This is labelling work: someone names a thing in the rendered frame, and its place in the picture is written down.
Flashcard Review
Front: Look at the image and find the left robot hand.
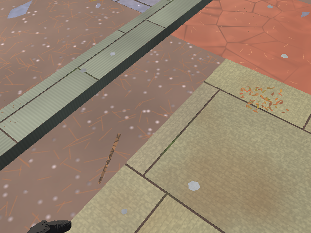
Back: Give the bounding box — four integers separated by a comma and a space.
27, 220, 72, 233

